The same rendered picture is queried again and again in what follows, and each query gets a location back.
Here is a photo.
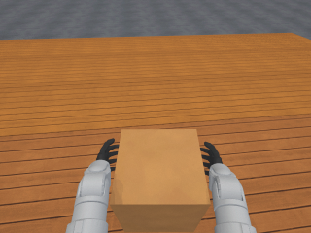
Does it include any left robot forearm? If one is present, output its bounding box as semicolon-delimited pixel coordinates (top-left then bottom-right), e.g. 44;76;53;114
65;159;111;233

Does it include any right robot hand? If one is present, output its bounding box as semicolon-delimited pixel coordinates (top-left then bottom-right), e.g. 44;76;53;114
200;142;223;176

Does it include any left robot hand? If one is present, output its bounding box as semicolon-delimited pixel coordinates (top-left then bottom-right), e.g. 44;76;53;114
96;138;120;172

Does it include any carton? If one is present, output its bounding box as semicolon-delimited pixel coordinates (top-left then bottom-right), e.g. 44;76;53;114
109;129;211;233

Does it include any right robot forearm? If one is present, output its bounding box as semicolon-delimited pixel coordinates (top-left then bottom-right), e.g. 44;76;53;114
208;163;257;233

